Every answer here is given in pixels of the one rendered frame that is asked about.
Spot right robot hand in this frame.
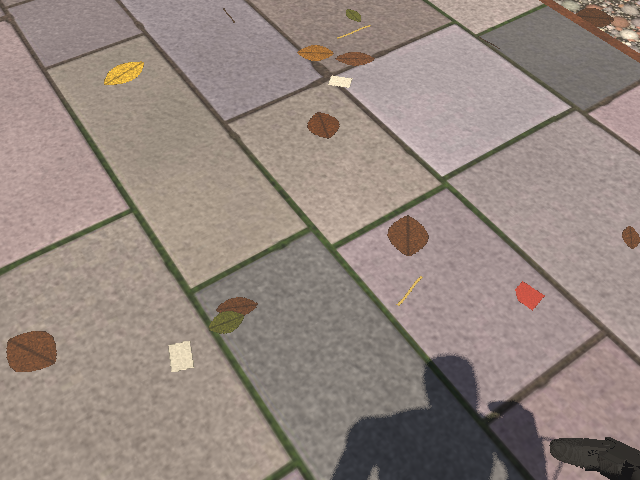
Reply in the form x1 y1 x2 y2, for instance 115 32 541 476
549 437 640 480

